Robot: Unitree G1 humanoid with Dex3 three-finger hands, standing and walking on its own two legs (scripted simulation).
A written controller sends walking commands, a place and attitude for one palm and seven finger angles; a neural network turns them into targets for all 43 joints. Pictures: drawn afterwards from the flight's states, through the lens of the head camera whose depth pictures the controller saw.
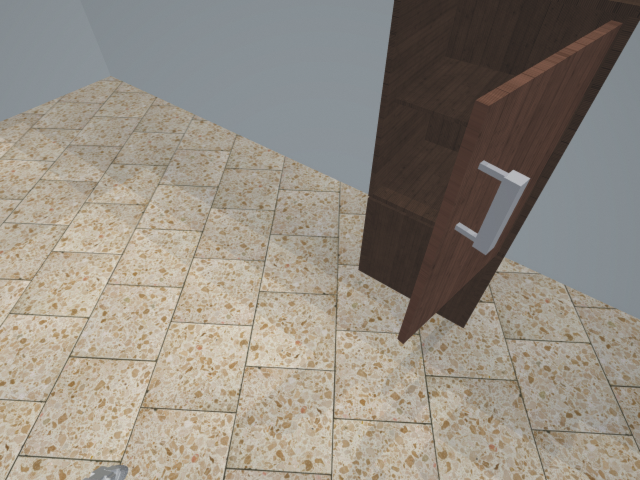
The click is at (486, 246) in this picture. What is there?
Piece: cupboard door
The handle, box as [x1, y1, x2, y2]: [455, 160, 529, 254]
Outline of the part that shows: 483,160 479,164 478,168 501,181 501,183 477,234 459,222 455,226 455,229 471,239 474,242 472,246 485,254 494,246 529,178 514,170 507,173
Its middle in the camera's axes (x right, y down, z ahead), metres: +0.25 -0.04 +0.58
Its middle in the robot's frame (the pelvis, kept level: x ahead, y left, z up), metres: +0.48 -0.22 +0.08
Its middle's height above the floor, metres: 0.85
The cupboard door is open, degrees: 78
